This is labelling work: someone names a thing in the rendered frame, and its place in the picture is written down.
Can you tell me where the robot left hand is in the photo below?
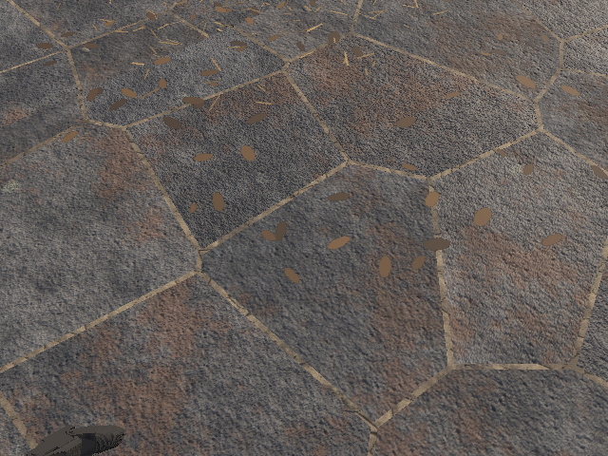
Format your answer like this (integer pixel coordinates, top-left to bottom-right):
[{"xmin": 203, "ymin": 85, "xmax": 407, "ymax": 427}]
[{"xmin": 25, "ymin": 425, "xmax": 124, "ymax": 456}]

